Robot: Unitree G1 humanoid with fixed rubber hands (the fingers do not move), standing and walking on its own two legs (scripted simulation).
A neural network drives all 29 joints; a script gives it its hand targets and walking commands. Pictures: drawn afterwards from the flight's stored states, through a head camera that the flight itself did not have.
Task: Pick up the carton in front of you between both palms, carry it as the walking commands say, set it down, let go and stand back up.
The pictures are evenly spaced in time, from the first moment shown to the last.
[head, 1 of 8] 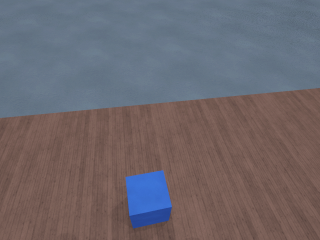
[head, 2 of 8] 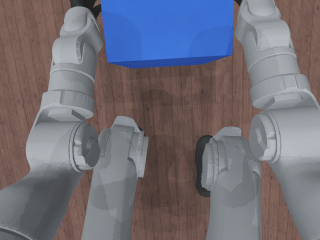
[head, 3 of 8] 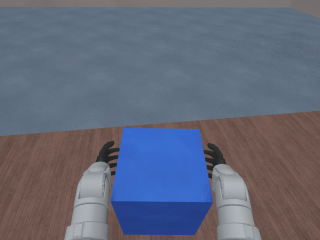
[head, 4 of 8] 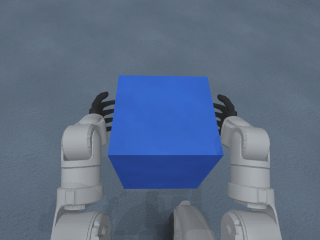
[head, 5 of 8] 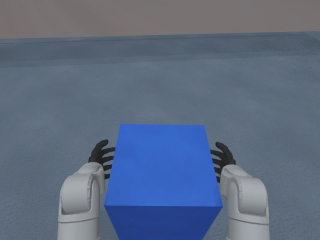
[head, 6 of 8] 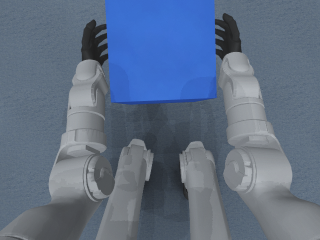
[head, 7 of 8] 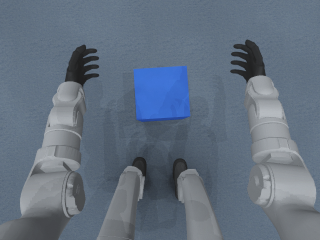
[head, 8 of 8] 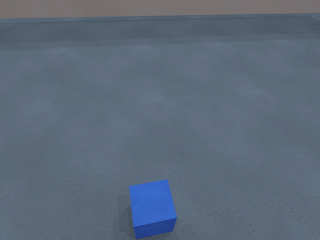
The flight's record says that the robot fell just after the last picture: no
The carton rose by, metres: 0.69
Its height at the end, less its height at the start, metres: -0.06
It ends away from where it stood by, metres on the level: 3.06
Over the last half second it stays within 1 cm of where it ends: yes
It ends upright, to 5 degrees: yes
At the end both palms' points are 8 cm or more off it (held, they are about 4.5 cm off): yes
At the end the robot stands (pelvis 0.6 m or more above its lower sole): yes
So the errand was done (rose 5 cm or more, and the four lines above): yes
